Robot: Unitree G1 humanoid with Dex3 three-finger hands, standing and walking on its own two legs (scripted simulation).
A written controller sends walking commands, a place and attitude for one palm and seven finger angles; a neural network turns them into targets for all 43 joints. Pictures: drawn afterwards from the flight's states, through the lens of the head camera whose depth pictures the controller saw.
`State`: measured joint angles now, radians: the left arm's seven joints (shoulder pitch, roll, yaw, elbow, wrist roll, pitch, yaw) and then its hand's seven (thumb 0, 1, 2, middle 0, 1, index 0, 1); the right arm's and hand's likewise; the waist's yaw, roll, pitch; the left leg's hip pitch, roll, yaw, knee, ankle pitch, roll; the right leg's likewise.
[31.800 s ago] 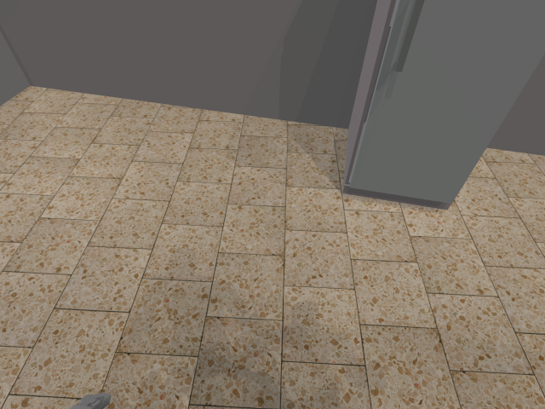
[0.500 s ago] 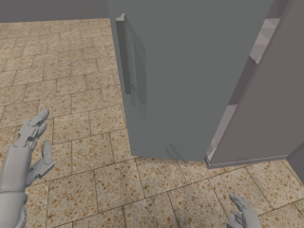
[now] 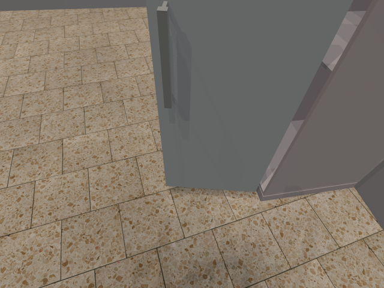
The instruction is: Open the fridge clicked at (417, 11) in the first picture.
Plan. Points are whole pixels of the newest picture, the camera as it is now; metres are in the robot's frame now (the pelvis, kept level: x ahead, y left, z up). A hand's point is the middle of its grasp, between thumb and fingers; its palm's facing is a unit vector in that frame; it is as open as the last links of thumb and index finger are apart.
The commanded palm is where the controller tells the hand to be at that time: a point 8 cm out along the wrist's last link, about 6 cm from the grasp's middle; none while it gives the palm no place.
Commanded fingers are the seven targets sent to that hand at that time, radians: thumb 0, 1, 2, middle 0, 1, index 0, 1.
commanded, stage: let the arm hang, fingers relaxed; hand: left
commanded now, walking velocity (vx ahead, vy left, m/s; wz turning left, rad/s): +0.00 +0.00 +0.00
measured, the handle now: (167, 61) +0.67 +0.12 +0.11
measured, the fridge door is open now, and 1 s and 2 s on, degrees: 77 77 77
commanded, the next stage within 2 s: look to check the result in 0.54 s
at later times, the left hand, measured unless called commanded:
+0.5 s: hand out of the picture +0.01 +0.18 -0.17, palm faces -0.01 -0.98 -0.18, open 7.3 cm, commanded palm none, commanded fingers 0.00 0.90 0.90 -0.20 -0.30 -0.20 -0.30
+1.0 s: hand out of the picture +0.00 +0.17 -0.17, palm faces +0.00 -0.99 -0.17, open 7.3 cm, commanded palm none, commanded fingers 0.00 0.90 0.90 -0.20 -0.30 -0.20 -0.30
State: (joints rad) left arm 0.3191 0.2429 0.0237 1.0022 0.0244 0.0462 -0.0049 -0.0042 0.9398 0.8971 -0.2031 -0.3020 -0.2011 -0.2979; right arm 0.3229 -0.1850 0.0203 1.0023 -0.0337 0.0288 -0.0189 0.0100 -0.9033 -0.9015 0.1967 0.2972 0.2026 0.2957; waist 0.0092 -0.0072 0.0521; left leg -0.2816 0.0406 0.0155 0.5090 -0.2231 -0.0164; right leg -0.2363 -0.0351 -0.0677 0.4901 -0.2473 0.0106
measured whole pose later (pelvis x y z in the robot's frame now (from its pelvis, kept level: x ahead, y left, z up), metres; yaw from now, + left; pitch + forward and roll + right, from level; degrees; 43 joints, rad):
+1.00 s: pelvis +0.01 +0.01 +0.00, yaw -2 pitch -1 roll +0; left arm 0.28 0.13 0.00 1.12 0.02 0.00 0.02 0.00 0.91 0.90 -0.20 -0.30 -0.20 -0.30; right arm 0.28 -0.14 0.00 1.11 -0.02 0.00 -0.03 0.01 -0.91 -0.90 0.20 0.30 0.20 0.30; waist 0.00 0.00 0.03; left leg -0.23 0.03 0.05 0.46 -0.21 -0.01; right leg -0.22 -0.05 -0.03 0.47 -0.24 0.02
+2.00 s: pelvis +0.01 +0.01 +0.00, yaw -1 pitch -1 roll +0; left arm 0.28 0.13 0.00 1.13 0.02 0.00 0.02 0.00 0.91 0.90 -0.20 -0.30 -0.20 -0.30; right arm 0.28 -0.13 0.00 1.13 -0.02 -0.01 -0.03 0.00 -0.91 -0.90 0.20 0.30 0.20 0.30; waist 0.00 -0.01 0.04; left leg -0.21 0.03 0.05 0.44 -0.21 0.00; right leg -0.18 -0.05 -0.04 0.44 -0.24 0.03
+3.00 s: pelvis +0.01 +0.01 +0.01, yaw -1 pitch -1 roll +0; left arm 0.28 0.14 0.00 1.14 0.02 0.00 0.03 0.00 0.91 0.90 -0.20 -0.30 -0.20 -0.30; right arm 0.28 -0.14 0.00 1.13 -0.02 -0.01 -0.03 0.00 -0.91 -0.90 0.20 0.30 0.20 0.30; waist 0.01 -0.01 0.04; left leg -0.20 0.02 0.03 0.43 -0.21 0.00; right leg -0.17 -0.05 -0.05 0.42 -0.23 0.03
